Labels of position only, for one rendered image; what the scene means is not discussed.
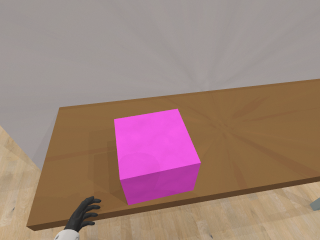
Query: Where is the carton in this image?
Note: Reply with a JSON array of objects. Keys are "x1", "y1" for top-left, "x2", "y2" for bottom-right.
[{"x1": 114, "y1": 109, "x2": 201, "y2": 205}]

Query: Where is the robot left forearm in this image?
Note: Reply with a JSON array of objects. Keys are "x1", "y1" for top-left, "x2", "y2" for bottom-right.
[{"x1": 54, "y1": 229, "x2": 80, "y2": 240}]

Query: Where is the table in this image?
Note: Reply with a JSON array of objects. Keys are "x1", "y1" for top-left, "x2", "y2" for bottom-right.
[{"x1": 26, "y1": 78, "x2": 320, "y2": 231}]

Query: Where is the left robot hand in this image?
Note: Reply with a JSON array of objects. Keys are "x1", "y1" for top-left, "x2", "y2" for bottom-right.
[{"x1": 64, "y1": 196, "x2": 101, "y2": 233}]

